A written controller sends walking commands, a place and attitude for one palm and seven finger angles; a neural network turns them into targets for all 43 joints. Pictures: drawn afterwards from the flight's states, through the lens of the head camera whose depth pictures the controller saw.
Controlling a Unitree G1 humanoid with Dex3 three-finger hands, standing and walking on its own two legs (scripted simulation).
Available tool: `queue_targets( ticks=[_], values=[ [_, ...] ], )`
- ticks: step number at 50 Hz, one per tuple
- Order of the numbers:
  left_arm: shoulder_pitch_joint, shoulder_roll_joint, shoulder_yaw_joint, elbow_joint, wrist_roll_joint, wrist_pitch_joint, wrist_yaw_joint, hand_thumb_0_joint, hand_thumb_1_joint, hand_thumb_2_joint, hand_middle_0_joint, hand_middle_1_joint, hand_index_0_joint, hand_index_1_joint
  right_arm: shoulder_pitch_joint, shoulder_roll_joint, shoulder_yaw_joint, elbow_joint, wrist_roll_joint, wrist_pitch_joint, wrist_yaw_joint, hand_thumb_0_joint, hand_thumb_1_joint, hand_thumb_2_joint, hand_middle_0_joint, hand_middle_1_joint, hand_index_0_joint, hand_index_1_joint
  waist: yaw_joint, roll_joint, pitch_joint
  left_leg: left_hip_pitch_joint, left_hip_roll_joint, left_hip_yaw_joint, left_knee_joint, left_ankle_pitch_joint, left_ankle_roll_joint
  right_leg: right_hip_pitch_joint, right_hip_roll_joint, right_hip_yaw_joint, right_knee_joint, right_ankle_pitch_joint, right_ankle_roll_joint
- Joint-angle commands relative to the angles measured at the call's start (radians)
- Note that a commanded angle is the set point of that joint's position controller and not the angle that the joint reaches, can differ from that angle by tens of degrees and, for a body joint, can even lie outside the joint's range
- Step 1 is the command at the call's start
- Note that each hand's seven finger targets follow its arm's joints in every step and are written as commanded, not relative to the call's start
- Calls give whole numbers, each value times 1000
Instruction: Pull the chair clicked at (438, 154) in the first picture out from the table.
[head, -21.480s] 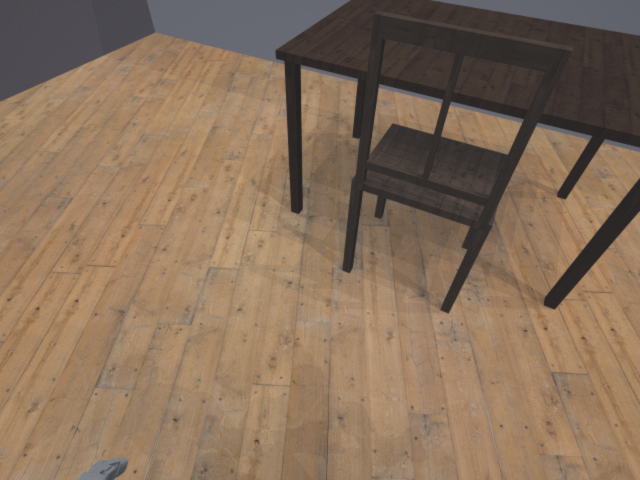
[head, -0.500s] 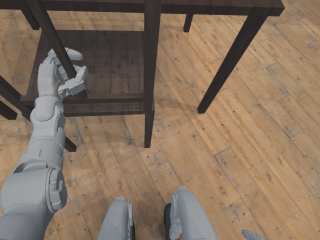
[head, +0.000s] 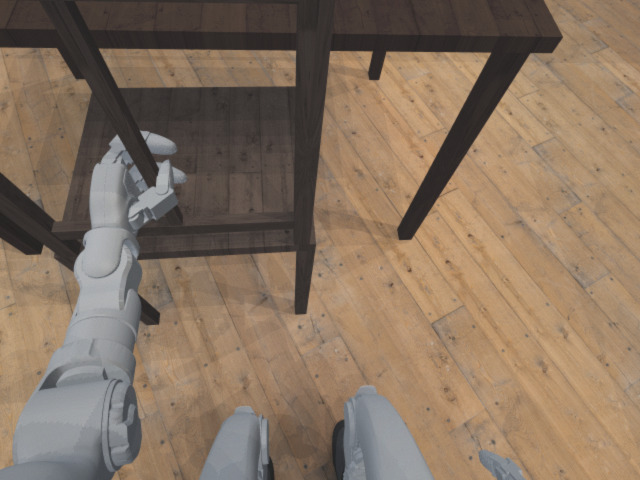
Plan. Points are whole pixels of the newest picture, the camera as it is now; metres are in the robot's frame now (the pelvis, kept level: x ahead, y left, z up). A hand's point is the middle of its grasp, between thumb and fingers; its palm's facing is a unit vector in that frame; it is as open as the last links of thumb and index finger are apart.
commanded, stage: hook a spindle and tug to test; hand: left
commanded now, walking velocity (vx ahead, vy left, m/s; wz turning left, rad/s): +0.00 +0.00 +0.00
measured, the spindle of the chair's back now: (136, 147) +0.49 +0.20 +0.08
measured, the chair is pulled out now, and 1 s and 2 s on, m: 0.02 0.12 0.17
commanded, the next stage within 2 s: step backward, pulling the chair out in 0.14 s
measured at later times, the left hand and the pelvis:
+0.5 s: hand (172, 200) +0.44 +0.16 +0.04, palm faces +0.16 -0.98 -0.12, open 4.9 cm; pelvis +0.01 +0.00 +0.08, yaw +1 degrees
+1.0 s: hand (199, 251) +0.37 +0.12 +0.04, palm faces +0.05 -0.98 -0.17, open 4.9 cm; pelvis -0.03 +0.00 +0.09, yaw -2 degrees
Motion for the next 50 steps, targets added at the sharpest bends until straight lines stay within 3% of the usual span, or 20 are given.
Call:
queue_targets(
  ticks=[1,4,10,11,12,13,14,15,16,17,18,20,21,23,26,28,32,37,44,50],
  values=[
    [-259,160,6,-227,-10,-70,-3,0,900,900,-500,-1450,-500,-1450,102,-170,-66,-80,5,-30,-15,0,-900,-900,200,300,200,300,20,65,-476,227,-22,-49,-176,401,-32,384,27,42,-110,298,-11],
    [-215,128,-14,-243,-13,-63,-4,0,900,900,-500,-1450,-500,-1450,94,-167,-69,-81,9,-30,-16,0,-900,-900,200,300,200,300,23,57,-471,246,-19,-50,-176,421,-38,374,25,38,-111,303,-9],
    [-251,140,-11,-275,-8,-70,3,0,900,900,-500,-1450,-500,-1450,88,-166,-71,-74,7,-39,-23,0,-900,-900,200,300,200,300,20,53,-478,246,-21,-53,-172,407,-39,375,22,41,-107,297,-8],
    [-250,120,-28,-272,-8,-68,1,0,900,900,-500,-1450,-500,-1450,86,-165,-70,-78,8,-42,-23,0,-900,-900,200,300,200,300,16,72,-471,249,-23,-51,-169,408,-38,360,23,42,-107,294,-9],
    [-356,121,-45,-308,-9,-74,7,0,900,900,-500,-1450,-500,-1450,86,-164,-69,-68,8,-44,-27,0,-900,-900,200,300,200,300,-7,76,-474,270,-18,-59,-172,404,-40,344,22,39,-111,287,-7],
    [-461,445,43,-417,110,53,129,0,900,900,-500,-1450,-500,-1450,104,-180,-86,-137,62,48,-57,0,-900,-900,200,300,200,300,55,101,-659,529,-2,-17,-351,365,-10,691,-45,145,-305,295,-11],
    [-459,348,-29,-441,109,125,177,0,900,900,-500,-1450,-500,-1450,128,-153,-80,-166,72,73,-84,0,-900,-900,200,300,200,300,18,115,-595,561,-15,-9,-396,389,2,751,-38,125,-365,411,-4],
    [-406,279,-74,-432,103,169,196,0,900,900,-500,-1450,-500,-1450,133,-145,-76,-169,76,80,-99,0,-900,-900,200,300,200,300,11,93,-545,549,-12,-17,-417,411,0,763,-44,113,-377,474,-2],
    [-360,244,-95,-375,107,211,212,0,900,900,-500,-1450,-500,-1450,109,-151,-73,-165,83,93,-110,0,-900,-900,200,300,200,300,6,127,-515,553,0,-29,-430,440,-3,705,-50,106,-373,479,0],
    [-264,206,-120,-268,115,253,225,0,900,900,-500,-1450,-500,-1450,89,-148,-64,-156,85,117,-114,0,-900,-900,200,300,200,300,17,126,-412,494,13,-54,-477,347,-11,670,-54,95,-393,363,4],
    [-209,187,-129,-220,113,280,241,0,900,900,-500,-1450,-500,-1450,84,-151,-60,-151,90,133,-121,0,-900,-900,200,300,200,300,25,74,-375,492,22,-68,-498,333,-1,691,-53,95,-403,363,8],
    [-223,175,-143,-157,115,307,270,0,900,900,-500,-1450,-500,-1450,110,-156,-55,-133,91,154,-136,0,-900,-900,200,300,200,300,4,-14,-375,534,31,-61,-504,421,2,767,-64,99,-444,532,18],
    [-254,184,-137,-124,117,306,283,0,900,900,-500,-1450,-500,-1450,116,-162,-55,-126,88,159,-142,0,-900,-900,200,300,200,300,-1,-24,-377,549,33,-59,-518,466,-2,785,-70,98,-463,592,21],
    [-306,178,-146,-77,113,294,295,0,900,900,-500,-1450,-500,-1450,114,-165,-54,-102,83,167,-146,0,-900,-900,200,300,200,300,0,55,-343,594,51,-62,-552,566,-10,787,-77,101,-494,652,27],
    [-338,174,-153,-33,111,274,302,0,900,900,-500,-1450,-500,-1450,117,-172,-60,-73,81,169,-150,0,-900,-900,200,300,200,300,5,134,-325,687,73,-76,-574,721,-14,761,-60,96,-545,656,32],
    [-336,134,-186,-10,108,270,295,0,900,900,-500,-1450,-500,-1450,115,-168,-61,-55,80,169,-150,0,-900,-900,200,300,200,300,10,178,-316,740,91,-87,-595,794,-20,752,-48,89,-569,625,32],
    [-296,107,-200,-10,95,259,282,0,900,900,-500,-1450,-500,-1450,98,-170,-70,-41,79,160,-153,0,-900,-900,200,300,200,300,21,177,-334,793,111,-106,-633,840,-24,760,-23,78,-599,569,30],
    [-223,84,-211,-34,89,247,266,0,900,900,-500,-1450,-500,-1450,65,-170,-80,-40,72,151,-157,0,-900,-900,200,300,200,300,33,152,-342,832,136,-120,-688,826,-24,766,-1,70,-608,495,31],
    [-305,90,-213,-13,86,212,269,0,900,900,-500,-1450,-500,-1450,31,-165,-81,-1,72,125,-168,0,-900,-900,200,300,200,300,25,115,-262,750,154,-121,-738,601,-1,745,-5,82,-599,349,34],
    [-337,105,-214,21,83,194,286,0,900,900,-500,-1450,-500,-1450,21,-153,-67,28,87,91,-170,0,-900,-900,200,300,200,300,29,52,-245,667,104,-87,-708,377,1,761,-49,120,-644,284,35]
  ],
)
